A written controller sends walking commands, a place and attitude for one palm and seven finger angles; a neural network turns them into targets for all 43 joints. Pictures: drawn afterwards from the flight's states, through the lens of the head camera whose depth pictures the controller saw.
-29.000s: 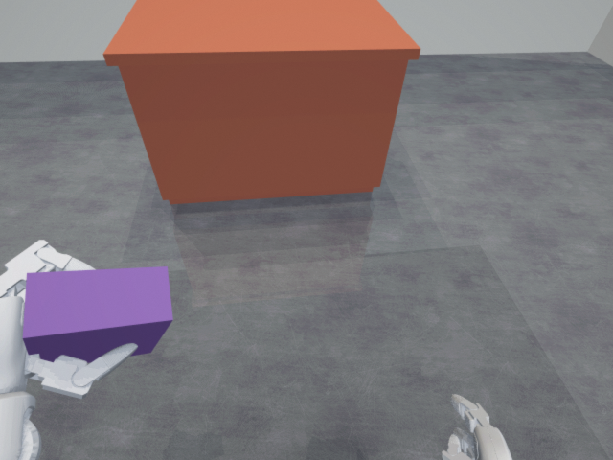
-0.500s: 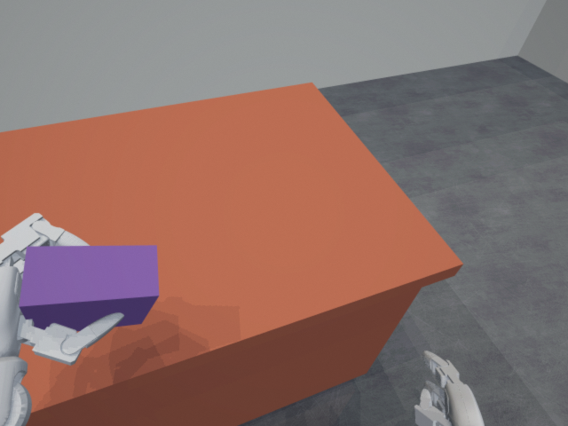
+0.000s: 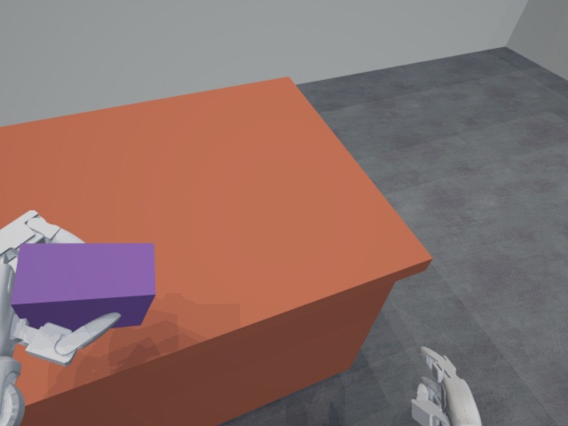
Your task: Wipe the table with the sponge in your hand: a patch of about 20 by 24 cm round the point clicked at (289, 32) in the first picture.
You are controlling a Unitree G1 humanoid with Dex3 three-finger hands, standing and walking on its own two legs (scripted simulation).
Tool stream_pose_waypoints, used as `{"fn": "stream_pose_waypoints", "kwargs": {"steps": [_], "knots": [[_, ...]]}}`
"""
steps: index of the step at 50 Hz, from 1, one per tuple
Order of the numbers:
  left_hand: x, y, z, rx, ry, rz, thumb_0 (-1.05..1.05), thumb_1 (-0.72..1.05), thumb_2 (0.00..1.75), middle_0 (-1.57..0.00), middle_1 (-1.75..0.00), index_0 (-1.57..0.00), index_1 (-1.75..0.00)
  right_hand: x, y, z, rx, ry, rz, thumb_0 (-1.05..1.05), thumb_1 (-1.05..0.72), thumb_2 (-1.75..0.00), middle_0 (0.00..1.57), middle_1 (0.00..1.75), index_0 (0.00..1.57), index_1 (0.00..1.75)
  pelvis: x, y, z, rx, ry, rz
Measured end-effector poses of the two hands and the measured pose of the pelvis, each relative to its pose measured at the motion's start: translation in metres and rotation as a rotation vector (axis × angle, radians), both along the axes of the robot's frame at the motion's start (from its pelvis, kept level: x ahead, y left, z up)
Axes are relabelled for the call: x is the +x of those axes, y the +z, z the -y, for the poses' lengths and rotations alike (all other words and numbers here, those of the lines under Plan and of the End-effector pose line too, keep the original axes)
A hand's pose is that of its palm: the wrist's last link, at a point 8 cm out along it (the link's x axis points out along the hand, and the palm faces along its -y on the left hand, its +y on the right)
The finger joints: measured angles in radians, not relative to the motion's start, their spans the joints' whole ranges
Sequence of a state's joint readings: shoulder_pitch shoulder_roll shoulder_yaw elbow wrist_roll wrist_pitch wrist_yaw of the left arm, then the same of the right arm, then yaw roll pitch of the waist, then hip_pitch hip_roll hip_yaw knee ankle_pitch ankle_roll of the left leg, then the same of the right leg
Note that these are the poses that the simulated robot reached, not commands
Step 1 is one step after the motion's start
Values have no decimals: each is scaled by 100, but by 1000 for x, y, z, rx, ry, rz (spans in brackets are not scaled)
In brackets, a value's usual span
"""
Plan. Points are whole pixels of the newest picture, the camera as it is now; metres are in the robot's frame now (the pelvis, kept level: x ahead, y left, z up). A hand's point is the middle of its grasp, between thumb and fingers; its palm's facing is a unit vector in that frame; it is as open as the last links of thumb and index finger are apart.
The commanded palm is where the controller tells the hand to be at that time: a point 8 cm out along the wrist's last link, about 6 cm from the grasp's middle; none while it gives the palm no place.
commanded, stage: shuffle to correct the standing spot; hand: left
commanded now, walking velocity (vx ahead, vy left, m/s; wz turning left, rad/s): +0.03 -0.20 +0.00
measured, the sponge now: (109, 290) +0.23 +0.21 +0.14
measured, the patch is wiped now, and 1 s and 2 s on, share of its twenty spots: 0.00 0.00 0.00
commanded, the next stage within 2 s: come to a stop and stand still in 0.24 s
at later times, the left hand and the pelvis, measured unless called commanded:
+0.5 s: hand (91, 280) +0.23 +0.22 +0.16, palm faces +0.32 -0.84 -0.44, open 9.9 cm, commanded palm +0.17 +0.26 +0.18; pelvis +0.01 -0.02 +0.00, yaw +1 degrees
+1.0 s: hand (9, 280) +0.22 +0.30 +0.16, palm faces +0.39 -0.83 -0.40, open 9.9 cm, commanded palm +0.16 +0.32 +0.18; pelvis -0.01 +0.04 +0.00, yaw +0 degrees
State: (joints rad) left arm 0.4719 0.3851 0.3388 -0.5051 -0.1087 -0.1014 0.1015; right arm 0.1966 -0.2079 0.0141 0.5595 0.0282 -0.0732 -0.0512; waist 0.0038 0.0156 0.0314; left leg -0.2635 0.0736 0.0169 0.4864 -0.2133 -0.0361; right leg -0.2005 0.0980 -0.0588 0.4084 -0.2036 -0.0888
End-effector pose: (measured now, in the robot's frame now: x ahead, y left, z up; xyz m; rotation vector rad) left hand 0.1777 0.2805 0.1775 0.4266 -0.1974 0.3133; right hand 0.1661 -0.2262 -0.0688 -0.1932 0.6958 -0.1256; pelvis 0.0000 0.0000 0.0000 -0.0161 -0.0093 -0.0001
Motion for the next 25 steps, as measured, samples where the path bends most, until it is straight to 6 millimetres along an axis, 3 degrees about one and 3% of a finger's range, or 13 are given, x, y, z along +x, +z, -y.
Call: {"fn": "stream_pose_waypoints", "kwargs": {"steps": [10, 24, 25], "knots": [[7, -1, 18, -11, -8, -11, 0, -47, 104, -77, -135, -75, -136, 1, -7, 21, -2, -25, -22, 2, -90, -90, 20, 30, 20, 30, 6, -3, 15, 2, 3, 3], [8, -1, 26, 4, 3, -38, 0, -47, 104, -77, -135, -75, -136, 10, -11, 26, 18, -14, -31, 2, -90, -90, 20, 30, 20, 30, 12, -2, 22, 4, 14, 7], [11, 5, 22, 66, -4, -38, 0, -47, 104, -77, -135, -76, -136, 10, -11, 25, 8, -3, -30, 2, -91, -90, 20, 30, 20, 30, 11, -1, 23, 3, 18, 10]]}}
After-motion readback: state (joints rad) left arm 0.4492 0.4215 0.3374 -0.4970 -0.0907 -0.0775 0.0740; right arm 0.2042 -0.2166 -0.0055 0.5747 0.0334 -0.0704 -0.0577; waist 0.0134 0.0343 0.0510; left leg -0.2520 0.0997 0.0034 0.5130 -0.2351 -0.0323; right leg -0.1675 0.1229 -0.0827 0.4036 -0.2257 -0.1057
